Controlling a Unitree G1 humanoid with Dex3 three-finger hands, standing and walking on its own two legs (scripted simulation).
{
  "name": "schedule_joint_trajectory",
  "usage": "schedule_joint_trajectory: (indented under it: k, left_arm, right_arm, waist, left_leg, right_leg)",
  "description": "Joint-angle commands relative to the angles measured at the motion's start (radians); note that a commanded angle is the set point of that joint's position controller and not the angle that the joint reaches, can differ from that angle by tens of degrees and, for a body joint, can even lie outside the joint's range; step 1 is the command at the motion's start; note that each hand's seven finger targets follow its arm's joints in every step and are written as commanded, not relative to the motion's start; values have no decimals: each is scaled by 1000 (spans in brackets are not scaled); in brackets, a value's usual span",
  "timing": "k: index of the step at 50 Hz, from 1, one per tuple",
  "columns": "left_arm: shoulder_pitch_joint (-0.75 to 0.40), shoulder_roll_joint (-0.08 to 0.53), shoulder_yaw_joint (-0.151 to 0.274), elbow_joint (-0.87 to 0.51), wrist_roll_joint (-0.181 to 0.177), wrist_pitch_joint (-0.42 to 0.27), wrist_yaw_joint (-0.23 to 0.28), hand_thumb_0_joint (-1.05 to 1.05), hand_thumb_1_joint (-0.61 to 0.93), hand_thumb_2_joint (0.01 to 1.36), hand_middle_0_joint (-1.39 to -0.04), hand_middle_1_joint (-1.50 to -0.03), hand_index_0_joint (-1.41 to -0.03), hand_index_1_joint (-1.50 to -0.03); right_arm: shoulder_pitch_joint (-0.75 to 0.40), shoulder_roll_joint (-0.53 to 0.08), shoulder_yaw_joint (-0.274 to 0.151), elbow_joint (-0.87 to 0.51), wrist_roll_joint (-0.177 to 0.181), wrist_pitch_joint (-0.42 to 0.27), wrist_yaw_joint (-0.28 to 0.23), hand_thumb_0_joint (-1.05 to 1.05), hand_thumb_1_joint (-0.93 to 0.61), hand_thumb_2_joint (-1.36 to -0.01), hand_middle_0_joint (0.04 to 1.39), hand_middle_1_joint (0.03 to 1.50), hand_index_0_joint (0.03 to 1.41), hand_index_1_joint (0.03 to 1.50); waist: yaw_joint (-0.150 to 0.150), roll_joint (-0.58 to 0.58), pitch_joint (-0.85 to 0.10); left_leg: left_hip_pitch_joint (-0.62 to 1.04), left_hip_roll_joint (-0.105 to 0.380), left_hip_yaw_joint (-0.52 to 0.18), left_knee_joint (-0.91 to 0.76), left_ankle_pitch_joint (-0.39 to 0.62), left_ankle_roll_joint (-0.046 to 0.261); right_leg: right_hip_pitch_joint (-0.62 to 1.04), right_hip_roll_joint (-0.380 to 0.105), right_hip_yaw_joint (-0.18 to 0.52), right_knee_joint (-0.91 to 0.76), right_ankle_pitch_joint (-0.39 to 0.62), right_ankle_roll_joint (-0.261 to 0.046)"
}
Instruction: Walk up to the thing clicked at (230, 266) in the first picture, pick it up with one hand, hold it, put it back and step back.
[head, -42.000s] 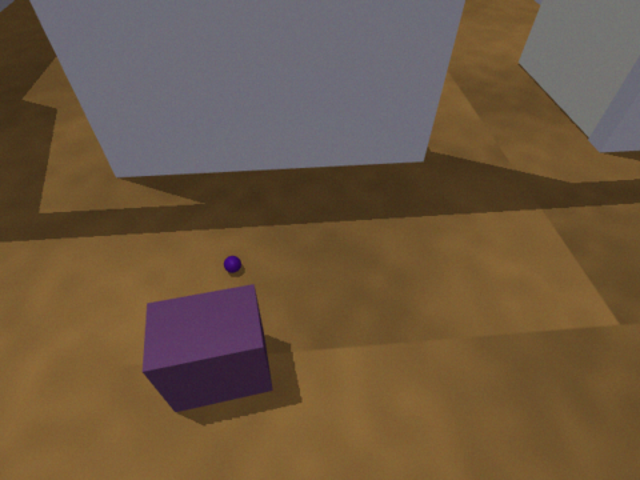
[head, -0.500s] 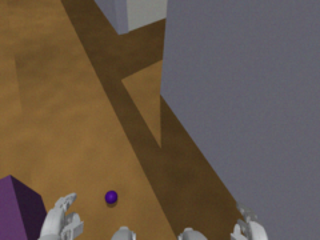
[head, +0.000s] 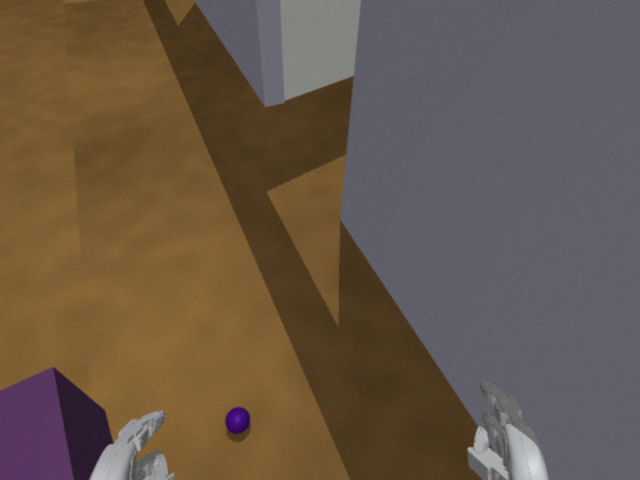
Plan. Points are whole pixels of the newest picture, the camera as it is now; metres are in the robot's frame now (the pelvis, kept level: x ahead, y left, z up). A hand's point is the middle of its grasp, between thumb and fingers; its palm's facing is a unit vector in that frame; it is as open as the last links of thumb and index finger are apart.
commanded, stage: home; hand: left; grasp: from above
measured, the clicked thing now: (237, 420) +0.42 +0.21 -0.68
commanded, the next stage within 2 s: stand in 1.68 s
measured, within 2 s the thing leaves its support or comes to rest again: neither
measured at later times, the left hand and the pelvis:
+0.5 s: hand out of the picture +0.16 +0.17 -0.05, palm faces +0.04 -0.98 -0.19, open 7.4 cm; pelvis -0.01 +0.00 +0.00, yaw +0 degrees
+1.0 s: hand out of the picture +0.16 +0.18 -0.05, palm faces +0.04 -0.98 -0.20, open 7.4 cm; pelvis +0.00 +0.00 +0.00, yaw +0 degrees
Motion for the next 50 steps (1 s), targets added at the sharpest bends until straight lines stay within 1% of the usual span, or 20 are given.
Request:
schedule_joint_trajectory:
  k: [1, 2, 3, 4, 6, 7, 9, 13, 14, 23, 28, 33, 34, 36, 39, 42, 46, 47, 49, 50]
  left_arm:
    - [-16, 107, 58, -196, 10, -47, 13, 0, 897, 898, -200, -299, -200, -299]
    - [-25, 108, 56, -210, 12, -50, 13, 0, 898, 899, -200, -299, -200, -299]
    - [-18, 111, 69, -204, 10, -50, 15, 0, 884, 891, -198, -297, -198, -297]
    - [-17, 106, 55, -192, 12, -48, 15, 0, 896, 897, -199, -299, -199, -299]
    - [-17, 110, 59, -191, 11, -48, 16, 0, 888, 893, -199, -297, -199, -297]
    - [-17, 107, 57, -197, 8, -47, 15, 0, 899, 899, -200, -300, -200, -299]
    - [-29, 110, 55, -200, 8, -46, 14, 0, 896, 898, -199, -299, -199, -299]
    - [-27, 110, 54, -201, 4, -44, 12, 0, 899, 899, -200, -299, -200, -299]
    - [-12, 114, 64, -193, 5, -41, 14, 0, 897, 898, -200, -299, -200, -299]
    - [-36, 113, 61, -190, 8, -35, 11, 0, 899, 899, -200, -299, -200, -299]
    - [-31, 112, 63, -189, 8, -33, 9, 0, 900, 900, -200, -299, -200, -299]
    - [-35, 109, 58, -195, 4, -33, 8, 0, 900, 900, -200, -299, -200, -299]
    - [-34, 106, 53, -191, 5, -33, 7, 0, 900, 900, -200, -299, -200, -299]
    - [-39, 110, 58, -204, 5, -36, 8, 0, 900, 900, -200, -299, -200, -299]
    - [-33, 109, 55, -198, 6, -34, 9, 0, 900, 900, -200, -299, -200, -299]
    - [-40, 111, 59, -198, 6, -38, 9, 0, 900, 900, -200, -299, -200, -299]
    - [-24, 111, 61, -209, 5, -40, 10, 0, 900, 900, -200, -299, -200, -299]
    - [-19, 112, 58, -197, 7, -37, 10, 0, 900, 900, -200, -299, -200, -299]
    - [-33, 118, 61, -201, 8, -39, 9, 0, 900, 900, -200, -299, -200, -299]
    - [-33, 121, 64, -208, 9, -41, 10, 0, 900, 900, -200, -299, -200, -299]
  right_arm:
    - [-43, -127, -52, -147, 1, -57, -19, 0, -900, -900, 200, 300, 200, 300]
    - [-43, -125, -52, -147, -2, -58, -18, 0, -900, -900, 200, 300, 200, 300]
    - [-42, -126, -54, -143, -2, -59, -19, 0, -900, -900, 200, 300, 200, 300]
    - [-46, -124, -51, -140, -1, -58, -20, 0, -900, -900, 200, 300, 200, 300]
    - [-48, -127, -53, -142, 1, -58, -21, 0, -900, -900, 200, 300, 200, 300]
    - [-43, -127, -52, -144, 0, -58, -20, 0, -900, -900, 200, 300, 200, 300]
    - [-46, -128, -52, -145, 1, -58, -20, 0, -900, -900, 200, 300, 200, 300]
    - [-43, -128, -54, -135, 2, -60, -22, 0, -900, -900, 200, 300, 200, 300]
    - [-43, -130, -54, -139, 1, -61, -23, 0, -900, -900, 200, 300, 200, 300]
    - [-52, -129, -55, -143, 2, -65, -24, 0, -900, -900, 200, 300, 200, 300]
    - [-53, -129, -55, -142, 3, -68, -24, 0, -900, -900, 200, 300, 200, 300]
    - [-49, -128, -54, -142, 5, -70, -24, 0, -900, -900, 200, 300, 200, 300]
    - [-49, -127, -51, -138, 4, -71, -23, 0, -900, -900, 200, 300, 200, 300]
    - [-46, -130, -56, -141, 3, -72, -25, 0, -900, -900, 200, 300, 200, 300]
    - [-48, -127, -52, -142, 4, -73, -25, 0, -900, -900, 200, 300, 200, 300]
    - [-46, -126, -53, -142, 3, -75, -25, 0, -900, -900, 200, 300, 200, 300]
    - [-41, -127, -56, -142, 3, -75, -27, 0, -900, -900, 200, 300, 200, 300]
    - [-43, -127, -54, -138, 4, -75, -27, 0, -900, -900, 200, 300, 200, 300]
    - [-47, -129, -54, -140, 2, -75, -27, 0, -900, -900, 200, 300, 200, 300]
    - [-44, -126, -55, -139, 1, -75, -27, 0, -900, -900, 200, 300, 200, 300]
  waist:
    - [-11, 2, -94]
    - [-15, 19, -102]
    - [-10, 18, -105]
    - [-9, 10, -104]
    - [-9, 3, -92]
    - [-10, -6, -110]
    - [-8, 7, -94]
    - [-10, 1, -107]
    - [-6, 4, -101]
    - [-9, -17, -67]
    - [-2, 12, -58]
    - [-13, -1, -69]
    - [-4, 10, -58]
    - [-10, 18, -85]
    - [-6, 5, -60]
    - [-10, 6, -72]
    - [-8, 4, -103]
    - [-2, -5, -91]
    - [-7, -3, -73]
    - [-1, 3, -86]
  left_leg:
    - [146, -31, 26, -153, 237, 22]
    - [147, -31, 26, -150, 242, 20]
    - [146, -30, 26, -150, 247, 20]
    - [148, -29, 24, -150, 251, 21]
    - [143, -29, 26, -149, 248, 23]
    - [145, -31, 27, -145, 251, 24]
    - [135, -31, 25, -154, 221, 23]
    - [149, -27, 24, -150, 254, 22]
    - [145, -27, 25, -147, 260, 22]
    - [122, -28, 31, -156, 178, 25]
    - [113, -26, 25, -178, 124, 22]
    - [117, -24, 21, -173, 132, 24]
    - [110, -22, 19, -177, 123, 22]
    - [127, -21, 19, -174, 141, 21]
    - [110, -23, 23, -169, 136, 22]
    - [111, -22, 19, -170, 129, 22]
    - [131, -24, 24, -154, 191, 20]
    - [121, -24, 23, -155, 189, 21]
    - [114, -23, 23, -159, 169, 22]
    - [118, -24, 24, -157, 174, 21]
  right_leg:
    - [30, 36, -21, -140, 225, -21]
    - [31, 35, -20, -136, 229, -22]
    - [37, 35, -21, -133, 233, -21]
    - [34, 35, -23, -135, 237, -21]
    - [31, 35, -21, -138, 237, -20]
    - [36, 33, -18, -140, 242, -19]
    - [26, 34, -19, -141, 213, -21]
    - [35, 34, -20, -135, 239, -20]
    - [36, 34, -20, -136, 245, -20]
    - [9, 32, -18, -157, 173, -16]
    - [-1, 35, -19, -153, 122, -20]
    - [3, 36, -20, -148, 130, -19]
    - [-1, 36, -21, -143, 122, -21]
    - [2, 37, -21, -141, 135, -22]
    - [-3, 35, -20, -144, 129, -21]
    - [-4, 36, -20, -140, 126, -21]
    - [13, 35, -17, -133, 177, -22]
    - [12, 35, -20, -133, 175, -21]
    - [1, 36, -19, -138, 158, -21]
    - [8, 34, -18, -137, 161, -22]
